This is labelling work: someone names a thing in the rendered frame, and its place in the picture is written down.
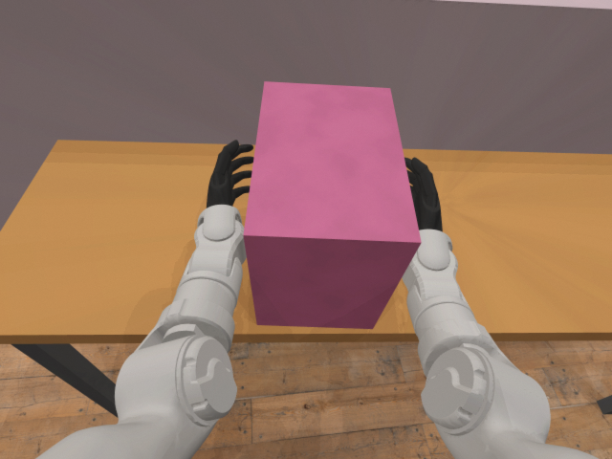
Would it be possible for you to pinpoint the table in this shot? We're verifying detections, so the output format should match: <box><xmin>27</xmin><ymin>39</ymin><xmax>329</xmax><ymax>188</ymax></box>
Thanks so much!
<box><xmin>0</xmin><ymin>140</ymin><xmax>612</xmax><ymax>417</ymax></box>

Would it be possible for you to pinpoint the right robot upper arm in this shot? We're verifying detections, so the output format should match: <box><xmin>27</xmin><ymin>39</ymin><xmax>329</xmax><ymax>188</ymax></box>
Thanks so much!
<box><xmin>421</xmin><ymin>347</ymin><xmax>599</xmax><ymax>459</ymax></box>

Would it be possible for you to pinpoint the left robot hand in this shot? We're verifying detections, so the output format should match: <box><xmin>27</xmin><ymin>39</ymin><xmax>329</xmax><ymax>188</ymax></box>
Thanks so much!
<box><xmin>207</xmin><ymin>140</ymin><xmax>254</xmax><ymax>208</ymax></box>

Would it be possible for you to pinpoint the left robot upper arm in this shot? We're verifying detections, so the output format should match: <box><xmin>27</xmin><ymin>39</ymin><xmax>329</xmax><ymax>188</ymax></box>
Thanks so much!
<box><xmin>35</xmin><ymin>334</ymin><xmax>237</xmax><ymax>459</ymax></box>

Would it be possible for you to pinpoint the carton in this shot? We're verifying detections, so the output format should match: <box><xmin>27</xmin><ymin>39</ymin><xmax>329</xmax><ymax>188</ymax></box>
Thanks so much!
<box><xmin>243</xmin><ymin>81</ymin><xmax>422</xmax><ymax>329</ymax></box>

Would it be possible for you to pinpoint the left robot forearm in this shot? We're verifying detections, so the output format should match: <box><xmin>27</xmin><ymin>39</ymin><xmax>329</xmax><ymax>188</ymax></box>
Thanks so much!
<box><xmin>115</xmin><ymin>205</ymin><xmax>247</xmax><ymax>410</ymax></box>

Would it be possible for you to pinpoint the right robot hand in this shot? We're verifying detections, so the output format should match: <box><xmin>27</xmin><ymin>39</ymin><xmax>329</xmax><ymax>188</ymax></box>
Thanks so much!
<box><xmin>404</xmin><ymin>157</ymin><xmax>443</xmax><ymax>231</ymax></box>

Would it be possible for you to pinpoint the right robot forearm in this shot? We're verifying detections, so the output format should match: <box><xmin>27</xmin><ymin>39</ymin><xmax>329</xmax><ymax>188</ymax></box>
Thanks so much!
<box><xmin>402</xmin><ymin>229</ymin><xmax>521</xmax><ymax>377</ymax></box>

